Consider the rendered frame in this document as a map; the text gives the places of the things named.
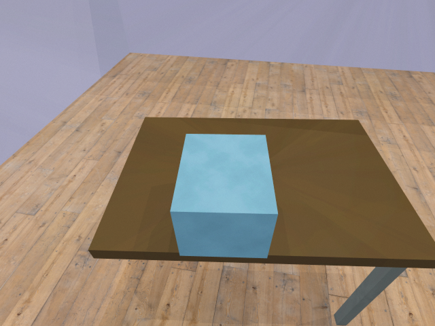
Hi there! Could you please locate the table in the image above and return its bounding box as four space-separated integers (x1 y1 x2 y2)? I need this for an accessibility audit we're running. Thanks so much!
88 117 435 325

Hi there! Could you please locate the carton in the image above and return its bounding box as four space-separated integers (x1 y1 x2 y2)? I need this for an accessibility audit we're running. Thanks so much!
170 134 278 258

